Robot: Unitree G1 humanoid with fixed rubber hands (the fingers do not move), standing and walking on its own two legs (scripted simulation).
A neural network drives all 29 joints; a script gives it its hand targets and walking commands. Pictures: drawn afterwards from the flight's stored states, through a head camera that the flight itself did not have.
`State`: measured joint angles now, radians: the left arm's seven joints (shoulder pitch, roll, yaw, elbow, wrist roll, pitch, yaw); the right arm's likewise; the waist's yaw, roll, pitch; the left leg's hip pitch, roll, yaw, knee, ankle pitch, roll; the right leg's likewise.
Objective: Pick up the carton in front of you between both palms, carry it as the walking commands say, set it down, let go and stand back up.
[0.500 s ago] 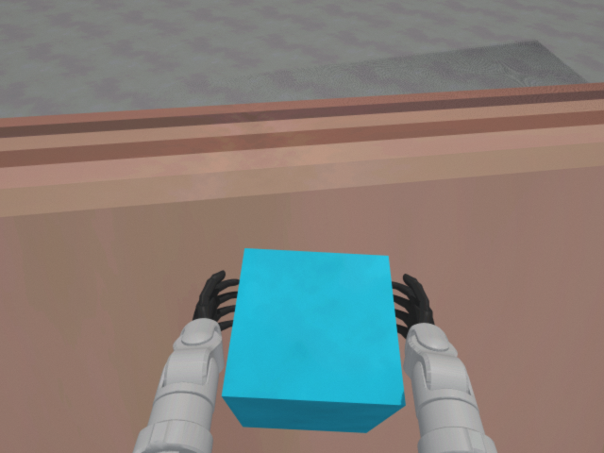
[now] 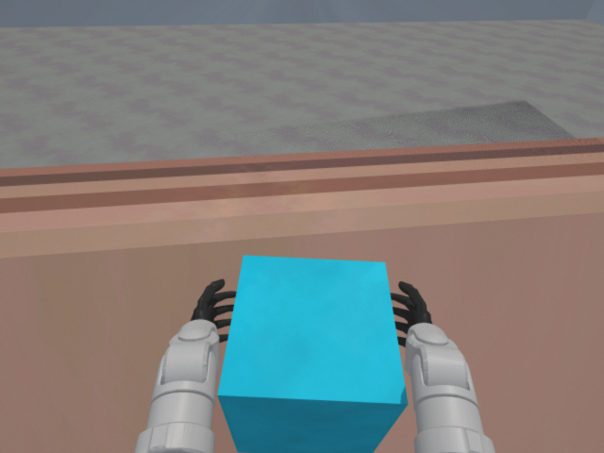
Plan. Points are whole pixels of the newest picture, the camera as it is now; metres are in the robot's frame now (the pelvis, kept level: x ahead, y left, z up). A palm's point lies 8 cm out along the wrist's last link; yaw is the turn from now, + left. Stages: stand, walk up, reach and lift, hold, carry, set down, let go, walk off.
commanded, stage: reach and lift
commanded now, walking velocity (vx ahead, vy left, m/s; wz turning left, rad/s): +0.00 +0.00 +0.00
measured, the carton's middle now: (308, 360) +0.29 +0.00 -0.05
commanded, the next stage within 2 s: hold in 0.74 s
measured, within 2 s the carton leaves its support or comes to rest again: neither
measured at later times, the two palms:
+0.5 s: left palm (204, 320) +0.30 +0.15 +0.04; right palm (418, 323) +0.31 -0.15 +0.04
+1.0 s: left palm (200, 316) +0.30 +0.15 +0.06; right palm (424, 320) +0.30 -0.15 +0.06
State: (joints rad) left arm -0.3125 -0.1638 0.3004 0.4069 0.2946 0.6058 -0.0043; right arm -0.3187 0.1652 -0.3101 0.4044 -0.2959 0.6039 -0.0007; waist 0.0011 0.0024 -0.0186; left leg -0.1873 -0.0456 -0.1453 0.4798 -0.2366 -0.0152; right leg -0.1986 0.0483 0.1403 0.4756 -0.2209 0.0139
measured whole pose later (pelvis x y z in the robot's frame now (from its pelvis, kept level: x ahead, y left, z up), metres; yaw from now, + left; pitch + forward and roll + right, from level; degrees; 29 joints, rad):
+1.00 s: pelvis +0.01 +0.00 +0.01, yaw +0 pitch -7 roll +0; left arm -0.26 -0.15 0.22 0.25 0.27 0.76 0.00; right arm -0.27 0.15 -0.23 0.25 -0.28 0.76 0.00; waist 0.00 0.00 0.00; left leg -0.04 -0.04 -0.14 0.36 -0.20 -0.01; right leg -0.05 0.04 0.14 0.36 -0.19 0.01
